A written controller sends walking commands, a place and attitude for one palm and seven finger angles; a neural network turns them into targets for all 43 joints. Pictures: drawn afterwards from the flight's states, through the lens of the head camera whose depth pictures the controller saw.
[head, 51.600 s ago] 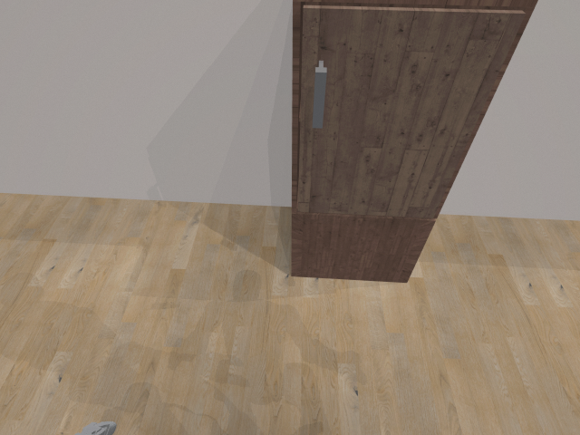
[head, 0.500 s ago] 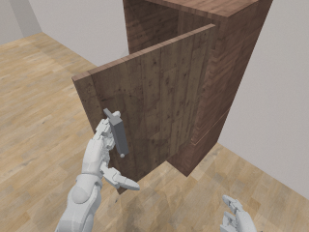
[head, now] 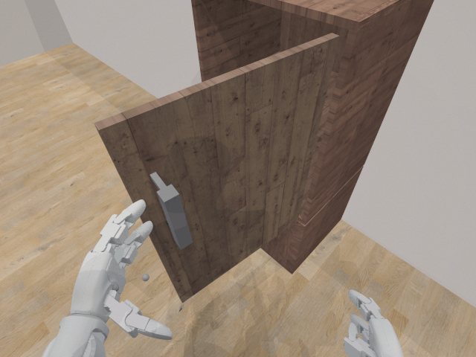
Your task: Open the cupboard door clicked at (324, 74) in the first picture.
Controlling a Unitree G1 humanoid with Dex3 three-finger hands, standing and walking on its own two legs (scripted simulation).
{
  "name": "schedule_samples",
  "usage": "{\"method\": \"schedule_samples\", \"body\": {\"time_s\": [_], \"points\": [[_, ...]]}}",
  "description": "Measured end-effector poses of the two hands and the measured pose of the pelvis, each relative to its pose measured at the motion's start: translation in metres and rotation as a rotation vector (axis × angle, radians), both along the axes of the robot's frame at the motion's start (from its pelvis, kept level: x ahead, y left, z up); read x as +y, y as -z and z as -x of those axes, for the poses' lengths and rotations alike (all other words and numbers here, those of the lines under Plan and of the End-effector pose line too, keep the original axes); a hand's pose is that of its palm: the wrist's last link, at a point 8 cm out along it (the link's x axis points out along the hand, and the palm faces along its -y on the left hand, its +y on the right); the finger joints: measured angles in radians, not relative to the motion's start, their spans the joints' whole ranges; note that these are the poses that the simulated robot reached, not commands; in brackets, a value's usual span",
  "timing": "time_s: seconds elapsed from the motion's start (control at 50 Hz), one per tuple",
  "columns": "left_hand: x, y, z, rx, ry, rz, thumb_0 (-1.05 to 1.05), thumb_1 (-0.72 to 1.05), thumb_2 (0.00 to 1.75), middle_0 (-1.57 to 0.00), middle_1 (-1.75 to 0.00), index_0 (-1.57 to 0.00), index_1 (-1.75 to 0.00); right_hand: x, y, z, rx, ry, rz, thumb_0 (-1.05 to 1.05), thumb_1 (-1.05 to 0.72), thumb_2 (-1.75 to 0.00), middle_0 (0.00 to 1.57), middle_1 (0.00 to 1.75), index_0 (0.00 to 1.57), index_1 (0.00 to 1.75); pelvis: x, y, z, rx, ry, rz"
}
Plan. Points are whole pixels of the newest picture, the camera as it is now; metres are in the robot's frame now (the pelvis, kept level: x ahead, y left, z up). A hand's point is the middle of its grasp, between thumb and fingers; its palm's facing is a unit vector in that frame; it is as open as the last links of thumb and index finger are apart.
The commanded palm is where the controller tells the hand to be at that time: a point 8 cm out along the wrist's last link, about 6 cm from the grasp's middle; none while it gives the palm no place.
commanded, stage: slide the hand sideways off the handle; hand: left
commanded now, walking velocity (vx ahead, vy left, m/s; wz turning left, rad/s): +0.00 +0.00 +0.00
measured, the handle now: (170, 211) +0.32 +0.14 +0.10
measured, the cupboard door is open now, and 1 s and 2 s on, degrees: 81 81 81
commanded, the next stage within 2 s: draw the hand back to the body in 0.24 s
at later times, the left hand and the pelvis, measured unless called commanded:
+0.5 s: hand (114, 295) +0.18 +0.18 +0.10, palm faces +0.02 -1.00 -0.07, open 16.3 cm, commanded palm +0.15 +0.25 +0.11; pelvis -0.02 +0.00 -0.01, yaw +1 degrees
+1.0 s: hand (57, 285) +0.18 +0.24 +0.13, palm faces +0.29 -0.91 -0.29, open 15.3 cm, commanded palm +0.13 +0.28 +0.15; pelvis -0.01 +0.01 +0.02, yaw +1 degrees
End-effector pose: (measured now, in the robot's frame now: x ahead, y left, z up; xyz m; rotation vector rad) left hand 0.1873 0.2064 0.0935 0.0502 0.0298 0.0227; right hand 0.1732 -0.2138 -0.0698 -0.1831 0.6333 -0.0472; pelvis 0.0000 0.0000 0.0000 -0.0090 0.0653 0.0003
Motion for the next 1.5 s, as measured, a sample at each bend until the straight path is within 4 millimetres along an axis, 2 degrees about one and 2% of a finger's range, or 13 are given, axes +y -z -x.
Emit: {"method": "schedule_samples", "body": {"time_s": [0.16, 0.3, 0.44, 0.62, 0.86, 0.94, 1.04, 1.26, 1.5], "points": [[0.02, -0.002, 0.021, -0.003, -0.03, -0.019, -0.01, -0.5, 0.3, -0.16, -0.3, -0.16, -0.31, -0.01, 0.002, -0.002, -0.018, -0.006, 0.017, 0.02, -0.9, -0.9, 0.2, 0.3, 0.2, 0.3, -0.007, 0.003, 0.001, 0.011, -0.014, 0.003], [0.029, -0.001, 0.035, -0.015, -0.021, -0.013, -0.01, -0.5, 0.3, -0.15, -0.3, -0.15, -0.3, -0.015, 0.003, 0.002, -0.041, -0.008, 0.031, 0.02, -0.9, -0.9, 0.2, 0.3, 0.2, 0.3, -0.008, 0.006, 0.008, 0.011, -0.025, 0.008], [0.026, -0.002, 0.033, -0.036, 0.003, -0.01, -0.01, -0.5, 0.3, -0.15, -0.3, -0.15, -0.3, -0.013, 0.002, 0.009, -0.063, -0.002, 0.032, 0.02, -0.9, -0.9, 0.2, 0.3, 0.2, 0.3, -0.006, 0.007, 0.017, 0.0, -0.025, 0.012], [0.043, -0.021, 0.03, -0.055, -0.015, -0.026, -0.01, -0.5, 0.3, -0.15, -0.3, -0.15, -0.3, -0.002, -0.003, 0.019, -0.079, 0.013, 0.011, 0.02, -0.9, -0.9, 0.2, 0.3, 0.2, 0.3, -0.001, 0.002, 0.018, -0.028, -0.016, 0.014], [0.062, -0.037, 0.042, -0.051, -0.033, -0.034, -0.01, -0.47, 0.32, -0.15, -0.3, -0.15, -0.3, 0.01, -0.016, 0.01, -0.122, -0.018, 0.021, 0.02, -0.9, -0.9, 0.2, 0.3, 0.2, 0.3, 0.01, -0.005, 0.017, -0.058, -0.022, 0.019], [0.074, -0.048, 0.044, -0.045, -0.184, -0.201, -0.01, -0.39, 0.35, -0.16, -0.3, -0.15, -0.3, 0.015, -0.02, 0.006, -0.106, -0.028, 0.042, 0.02, -0.9, -0.9, 0.2, 0.3, 0.2, 0.3, 0.012, -0.01, 0.017, -0.085, -0.019, 0.019], [0.081, -0.055, 0.048, -0.042, -0.305, -0.281, -0.01, -0.26, 0.41, -0.16, -0.3, -0.16, -0.3, 0.022, -0.021, 0.004, -0.056, -0.036, 0.045, 0.02, -0.9, -0.9, 0.2, 0.3, 0.2, 0.3, 0.016, -0.018, 0.013, -0.105, -0.014, 0.013], [0.095, -0.076, 0.035, -0.076, -0.362, -0.366, 0.0, 0.11, 0.56, -0.17, -0.3, -0.17, -0.3, 0.028, -0.014, 0.001, 0.043, -0.039, 0.033, 0.02, -0.9, -0.9, 0.2, 0.3, 0.2, 0.3, 0.022, -0.027, -0.001, -0.126, -0.004, 0.005], [0.107, -0.096, 0.025, -0.122, -0.402, -0.412, 0.0, 0.52, 0.74, -0.19, -0.3, -0.19, -0.3, 0.019, -0.015, -0.01, 0.063, -0.015, 0.026, 0.02, -0.9, -0.9, 0.2, 0.3, 0.2, 0.3, 0.02, -0.029, -0.01, -0.128, 0.005, 0.005]]}}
